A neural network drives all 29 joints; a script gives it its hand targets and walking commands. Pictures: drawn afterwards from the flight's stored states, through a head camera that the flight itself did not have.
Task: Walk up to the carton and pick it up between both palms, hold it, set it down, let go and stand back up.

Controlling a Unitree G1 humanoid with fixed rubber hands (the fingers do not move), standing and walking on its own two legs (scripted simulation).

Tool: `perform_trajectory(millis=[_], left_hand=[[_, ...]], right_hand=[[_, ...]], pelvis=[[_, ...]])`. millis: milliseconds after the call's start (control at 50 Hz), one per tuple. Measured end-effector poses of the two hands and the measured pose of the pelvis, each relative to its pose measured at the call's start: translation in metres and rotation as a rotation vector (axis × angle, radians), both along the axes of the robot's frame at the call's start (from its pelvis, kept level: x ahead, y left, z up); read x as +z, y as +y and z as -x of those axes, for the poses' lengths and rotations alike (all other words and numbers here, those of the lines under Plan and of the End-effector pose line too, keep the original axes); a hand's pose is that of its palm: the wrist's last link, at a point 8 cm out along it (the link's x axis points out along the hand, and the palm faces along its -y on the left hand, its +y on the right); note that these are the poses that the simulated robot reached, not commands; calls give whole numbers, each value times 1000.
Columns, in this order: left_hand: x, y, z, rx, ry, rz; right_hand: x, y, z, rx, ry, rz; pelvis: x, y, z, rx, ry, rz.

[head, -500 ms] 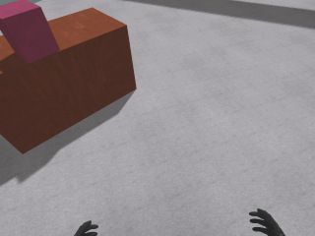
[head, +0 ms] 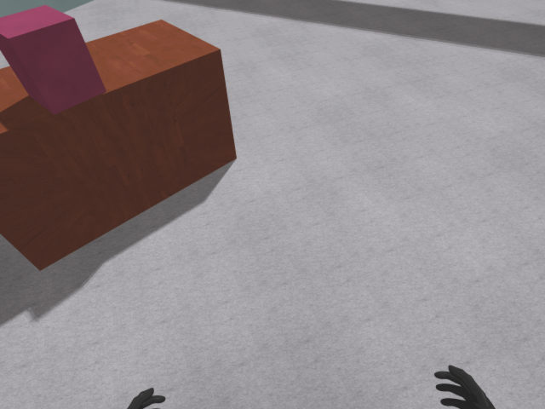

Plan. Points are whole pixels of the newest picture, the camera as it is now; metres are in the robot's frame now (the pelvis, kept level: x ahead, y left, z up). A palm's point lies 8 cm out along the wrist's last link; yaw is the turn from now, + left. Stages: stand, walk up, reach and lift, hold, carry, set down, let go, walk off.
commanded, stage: stand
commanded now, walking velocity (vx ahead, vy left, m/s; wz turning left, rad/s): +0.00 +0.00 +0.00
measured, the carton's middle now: (49, 59) +1.21 +0.80 -0.01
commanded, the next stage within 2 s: walk up in 1.00 s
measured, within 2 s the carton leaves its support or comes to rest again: neither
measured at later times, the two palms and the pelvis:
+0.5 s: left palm out of the picture +0.10 +0.25 -0.10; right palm out of the picture +0.12 -0.27 -0.08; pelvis -0.01 +0.00 +0.00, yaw +0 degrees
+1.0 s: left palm out of the picture +0.09 +0.26 -0.11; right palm out of the picture +0.11 -0.27 -0.09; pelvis -0.02 +0.00 +0.00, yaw +0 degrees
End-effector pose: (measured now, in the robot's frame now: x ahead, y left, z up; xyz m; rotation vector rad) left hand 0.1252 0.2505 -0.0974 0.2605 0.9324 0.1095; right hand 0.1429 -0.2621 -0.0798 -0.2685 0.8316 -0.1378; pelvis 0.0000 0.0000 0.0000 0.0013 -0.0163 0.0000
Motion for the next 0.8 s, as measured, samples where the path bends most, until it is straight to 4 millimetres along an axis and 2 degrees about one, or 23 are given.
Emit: perform_trajectory(millis=[800], left_hand=[[-8, 5, 32, 24, 54, -2]], right_hand=[[-8, -5, 30, -20, 46, 4]], pelvis=[[0, 0, 16, 0, -23, 0]])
